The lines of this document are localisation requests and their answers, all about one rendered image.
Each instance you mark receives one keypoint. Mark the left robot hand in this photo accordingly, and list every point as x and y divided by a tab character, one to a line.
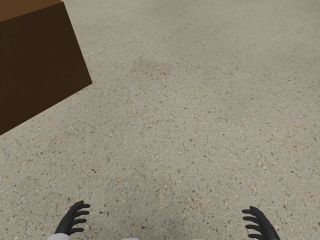
68	221

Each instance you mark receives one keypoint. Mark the right robot hand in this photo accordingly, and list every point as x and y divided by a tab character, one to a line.
264	226

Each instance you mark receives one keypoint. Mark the pedestal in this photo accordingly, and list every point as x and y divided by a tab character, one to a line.
41	62

